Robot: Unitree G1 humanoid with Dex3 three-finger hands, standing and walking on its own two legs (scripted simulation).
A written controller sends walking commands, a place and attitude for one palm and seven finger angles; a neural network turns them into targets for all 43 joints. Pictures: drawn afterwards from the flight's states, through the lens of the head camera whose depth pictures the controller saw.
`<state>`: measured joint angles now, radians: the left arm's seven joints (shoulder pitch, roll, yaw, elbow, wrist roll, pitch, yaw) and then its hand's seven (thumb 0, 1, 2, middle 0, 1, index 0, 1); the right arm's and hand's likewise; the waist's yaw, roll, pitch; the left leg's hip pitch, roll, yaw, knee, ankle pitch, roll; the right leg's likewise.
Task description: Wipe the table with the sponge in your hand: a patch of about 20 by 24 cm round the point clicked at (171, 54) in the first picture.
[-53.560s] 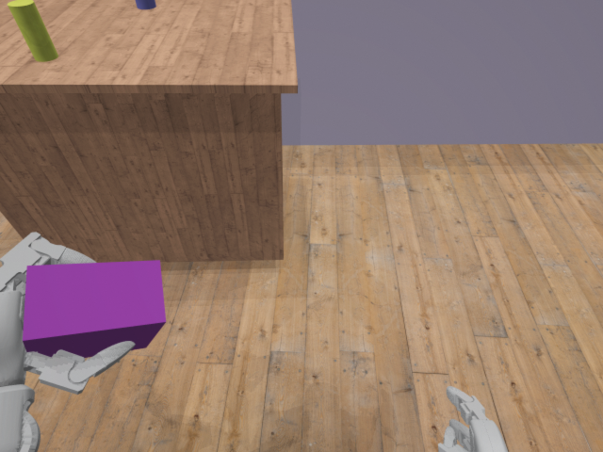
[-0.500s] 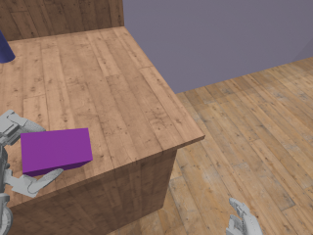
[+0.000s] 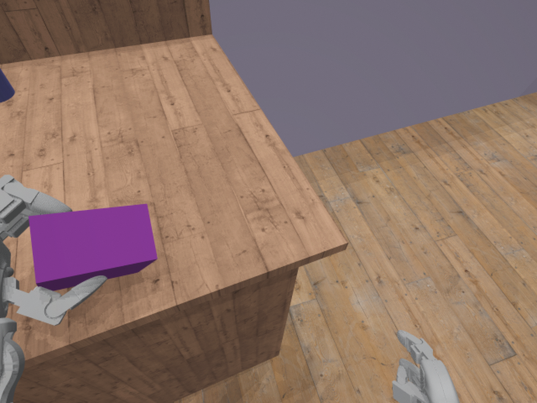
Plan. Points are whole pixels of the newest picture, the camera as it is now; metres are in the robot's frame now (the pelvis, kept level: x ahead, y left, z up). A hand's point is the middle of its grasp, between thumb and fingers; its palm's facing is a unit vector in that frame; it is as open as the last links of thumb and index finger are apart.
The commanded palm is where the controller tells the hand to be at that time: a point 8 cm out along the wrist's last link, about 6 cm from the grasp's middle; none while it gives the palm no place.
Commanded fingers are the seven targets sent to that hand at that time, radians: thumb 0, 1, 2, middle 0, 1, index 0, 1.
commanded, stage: come to a stop and stand still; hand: left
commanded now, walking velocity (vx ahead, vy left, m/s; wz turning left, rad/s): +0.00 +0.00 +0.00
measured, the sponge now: (109, 246) +0.25 +0.22 +0.14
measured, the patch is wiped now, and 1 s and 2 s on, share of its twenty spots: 1.00 1.00 1.00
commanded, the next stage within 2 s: look again from close up in 0.18 s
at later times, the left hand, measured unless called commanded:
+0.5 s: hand (46, 259) +0.22 +0.26 +0.17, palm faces +0.39 -0.86 -0.32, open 10.3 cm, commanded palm +0.15 +0.29 +0.18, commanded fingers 0.00 0.10 1.30 -1.20 -1.60 -1.20 -1.60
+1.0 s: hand (22, 259) +0.21 +0.28 +0.18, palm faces +0.40 -0.81 -0.43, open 10.3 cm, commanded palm +0.14 +0.30 +0.18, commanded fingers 0.00 0.10 1.30 -1.20 -1.60 -1.20 -1.60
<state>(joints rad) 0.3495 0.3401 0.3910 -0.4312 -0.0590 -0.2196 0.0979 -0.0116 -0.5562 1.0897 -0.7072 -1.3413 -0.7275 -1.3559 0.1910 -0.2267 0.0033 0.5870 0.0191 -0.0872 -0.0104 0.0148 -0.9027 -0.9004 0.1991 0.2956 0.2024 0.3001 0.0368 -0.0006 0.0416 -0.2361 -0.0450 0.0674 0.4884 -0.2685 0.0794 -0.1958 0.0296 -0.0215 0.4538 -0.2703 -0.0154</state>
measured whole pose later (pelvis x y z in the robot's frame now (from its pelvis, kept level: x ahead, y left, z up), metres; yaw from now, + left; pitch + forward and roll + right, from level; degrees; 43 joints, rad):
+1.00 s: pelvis -0.03 +0.02 +0.00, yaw -1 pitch +0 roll -1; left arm 0.35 0.39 0.44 -0.39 -0.05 -0.23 0.07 -0.01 -0.55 1.08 -0.71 -1.34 -0.72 -1.37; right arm 0.21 -0.20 0.01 0.54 0.02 -0.12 0.04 0.01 -0.90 -0.90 0.20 0.30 0.20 0.30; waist 0.01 0.02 0.05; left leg -0.27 -0.06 0.10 0.50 -0.24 0.10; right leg -0.25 0.01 0.01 0.49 -0.25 0.02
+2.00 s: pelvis -0.01 +0.02 +0.00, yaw +1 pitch +0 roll -2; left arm 0.41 0.35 0.35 -0.47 -0.07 -0.22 0.10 -0.02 -0.55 1.07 -0.71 -1.35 -0.72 -1.39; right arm 0.21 -0.19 0.01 0.58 0.01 -0.07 -0.03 0.01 -0.90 -0.90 0.20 0.30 0.20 0.30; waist 0.01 -0.01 0.03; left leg -0.22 -0.07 0.07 0.45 -0.23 0.11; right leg -0.17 0.00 -0.02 0.39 -0.22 0.02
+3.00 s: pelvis -0.02 -0.05 -0.01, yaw +1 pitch -1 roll +1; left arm 0.26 0.70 0.37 -0.47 0.23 0.23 -0.06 -0.01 -0.57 1.08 -0.74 -1.34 -0.75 -1.38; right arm 0.16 -0.30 -0.01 0.61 0.04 0.06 -0.09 0.01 -0.90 -0.90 0.20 0.30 0.20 0.30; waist 0.09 0.09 -0.01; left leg -0.30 -0.01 0.04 0.61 -0.30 0.02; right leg -0.25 0.07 -0.06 0.61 -0.35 -0.09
